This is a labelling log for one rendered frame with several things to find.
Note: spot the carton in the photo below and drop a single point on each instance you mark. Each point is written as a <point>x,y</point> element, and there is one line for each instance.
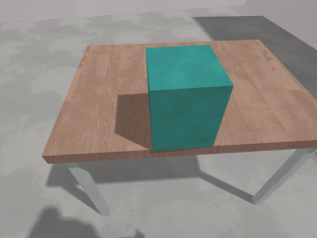
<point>189,91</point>

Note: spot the table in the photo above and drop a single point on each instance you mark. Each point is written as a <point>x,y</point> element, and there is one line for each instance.
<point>105,115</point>

